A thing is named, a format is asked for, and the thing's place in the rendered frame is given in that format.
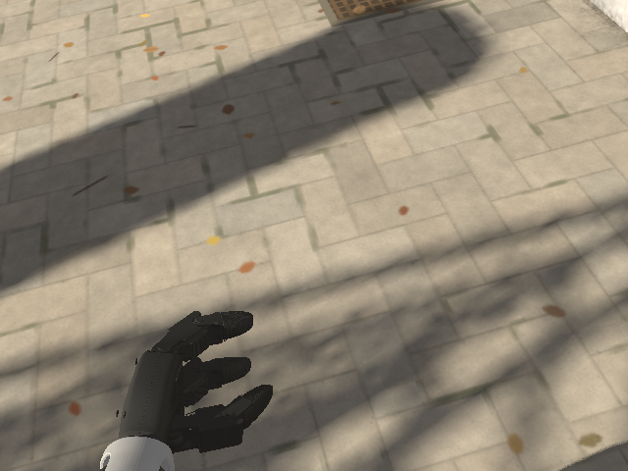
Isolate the left robot hand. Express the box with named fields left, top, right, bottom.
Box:
left=116, top=311, right=273, bottom=454

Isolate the left robot forearm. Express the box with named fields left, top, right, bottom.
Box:
left=99, top=436, right=175, bottom=471

